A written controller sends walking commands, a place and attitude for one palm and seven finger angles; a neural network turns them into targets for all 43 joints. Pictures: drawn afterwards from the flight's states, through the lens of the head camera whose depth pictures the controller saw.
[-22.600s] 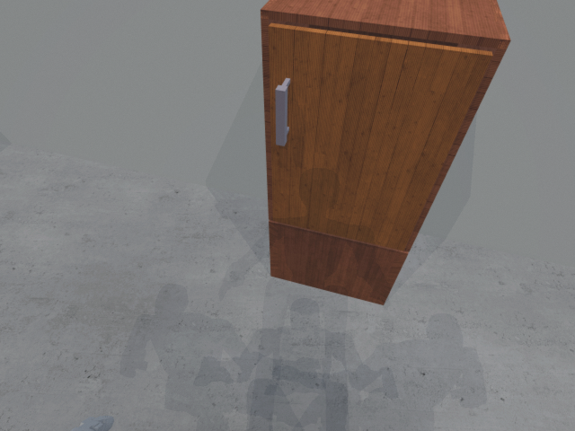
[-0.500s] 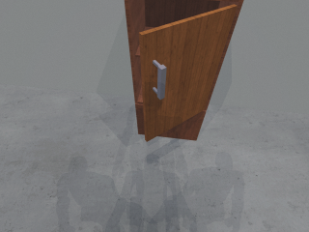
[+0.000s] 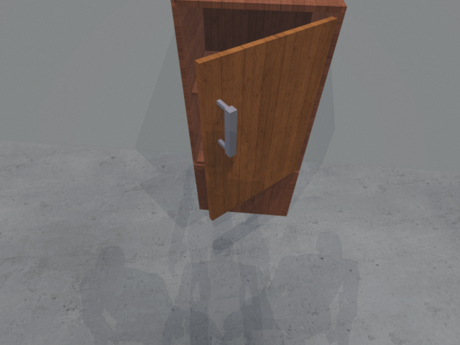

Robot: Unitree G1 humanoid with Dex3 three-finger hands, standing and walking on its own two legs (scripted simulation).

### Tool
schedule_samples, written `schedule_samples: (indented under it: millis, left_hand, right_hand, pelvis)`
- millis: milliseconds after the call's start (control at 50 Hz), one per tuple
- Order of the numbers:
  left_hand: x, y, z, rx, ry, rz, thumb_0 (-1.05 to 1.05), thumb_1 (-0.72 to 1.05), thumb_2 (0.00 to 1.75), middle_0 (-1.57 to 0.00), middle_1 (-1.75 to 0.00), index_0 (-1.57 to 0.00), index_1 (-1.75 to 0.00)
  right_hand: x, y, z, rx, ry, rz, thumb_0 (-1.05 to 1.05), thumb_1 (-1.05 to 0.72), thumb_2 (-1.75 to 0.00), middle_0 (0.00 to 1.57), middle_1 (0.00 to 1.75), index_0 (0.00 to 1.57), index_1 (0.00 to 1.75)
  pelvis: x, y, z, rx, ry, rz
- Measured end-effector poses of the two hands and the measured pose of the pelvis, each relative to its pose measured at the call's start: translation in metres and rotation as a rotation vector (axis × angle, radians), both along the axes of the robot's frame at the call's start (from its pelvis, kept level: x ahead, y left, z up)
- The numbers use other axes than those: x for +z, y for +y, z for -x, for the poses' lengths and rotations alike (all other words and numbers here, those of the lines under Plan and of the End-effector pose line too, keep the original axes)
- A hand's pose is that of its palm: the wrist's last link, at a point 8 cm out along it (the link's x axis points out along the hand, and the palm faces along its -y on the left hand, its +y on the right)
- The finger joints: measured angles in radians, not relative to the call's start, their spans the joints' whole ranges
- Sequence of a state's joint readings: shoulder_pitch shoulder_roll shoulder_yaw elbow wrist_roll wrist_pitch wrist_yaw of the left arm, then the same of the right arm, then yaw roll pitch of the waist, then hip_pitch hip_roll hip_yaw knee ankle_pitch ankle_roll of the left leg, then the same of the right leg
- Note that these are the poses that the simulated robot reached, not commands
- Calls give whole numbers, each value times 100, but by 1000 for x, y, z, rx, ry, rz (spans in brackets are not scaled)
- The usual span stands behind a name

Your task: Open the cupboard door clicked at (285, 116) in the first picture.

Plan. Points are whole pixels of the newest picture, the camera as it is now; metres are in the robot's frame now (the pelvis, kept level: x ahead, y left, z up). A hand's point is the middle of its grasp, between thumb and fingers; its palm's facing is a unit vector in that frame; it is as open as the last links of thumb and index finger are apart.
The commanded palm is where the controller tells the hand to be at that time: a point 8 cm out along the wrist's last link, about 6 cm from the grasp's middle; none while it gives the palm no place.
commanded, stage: look to check the result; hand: left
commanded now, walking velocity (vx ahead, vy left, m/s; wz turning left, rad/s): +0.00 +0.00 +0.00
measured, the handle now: (225, 128) +0.59 +0.04 +0.03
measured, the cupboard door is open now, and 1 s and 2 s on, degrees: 41 41 41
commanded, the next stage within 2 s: walk to a spot facing it in 0.62 s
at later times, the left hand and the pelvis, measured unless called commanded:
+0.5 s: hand out of the picture -0.01 +0.15 -0.18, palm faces +0.03 -0.98 -0.18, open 7.4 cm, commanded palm none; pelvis +0.01 -0.01 +0.00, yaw +0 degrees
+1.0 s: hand out of the picture +0.03 +0.17 -0.18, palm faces -0.02 -0.98 -0.20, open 7.4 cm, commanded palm none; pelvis +0.02 -0.01 -0.01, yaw -5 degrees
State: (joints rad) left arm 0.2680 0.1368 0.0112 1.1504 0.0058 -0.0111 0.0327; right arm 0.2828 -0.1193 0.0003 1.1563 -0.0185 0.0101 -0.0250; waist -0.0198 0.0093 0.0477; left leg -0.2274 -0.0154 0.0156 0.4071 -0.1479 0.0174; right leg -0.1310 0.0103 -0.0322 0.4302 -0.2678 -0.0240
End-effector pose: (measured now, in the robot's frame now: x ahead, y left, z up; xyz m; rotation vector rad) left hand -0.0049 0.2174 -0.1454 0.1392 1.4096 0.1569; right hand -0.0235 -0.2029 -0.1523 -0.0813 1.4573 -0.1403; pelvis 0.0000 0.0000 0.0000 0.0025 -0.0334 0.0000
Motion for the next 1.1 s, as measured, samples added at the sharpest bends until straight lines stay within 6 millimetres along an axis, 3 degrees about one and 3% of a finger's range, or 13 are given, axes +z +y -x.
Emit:
schedule_samples:
  millis: [260, 460, 940, 1100]
  left_hand:
    - [0, -6, 11, 17, 51, 6, 0, 91, 89, -20, -30, -20, -30]
    - [0, -13, 7, 19, 56, 15, 0, 91, 89, -20, -30, -20, -30]
    - [-3, -7, -25, -19, 47, -6, 0, 91, 89, -20, -30, -20, -30]
    - [-8, 12, -64, -100, 7, -26, 0, 91, 89, -20, -30, -20, -30]
  right_hand:
    - [1, -9, -16, 15, -4, 14, 0, -91, -90, 20, 30, 20, 30]
    - [3, -18, -30, 24, -16, 31, 0, -92, -90, 20, 30, 20, 30]
    - [0, -34, -40, -47, -38, 62, 0, -92, -90, 20, 30, 20, 30]
    - [2, -49, -40, -121, -96, 126, 0, -91, -90, 20, 30, 20, 30]
  pelvis:
    - [1, -4, -7, 1, 0, 1]
    - [1, -7, -14, 0, 3, -1]
    - [-4, -14, -21, -66, 14, 2]
    - [-11, -10, -18, -147, 31, -9]
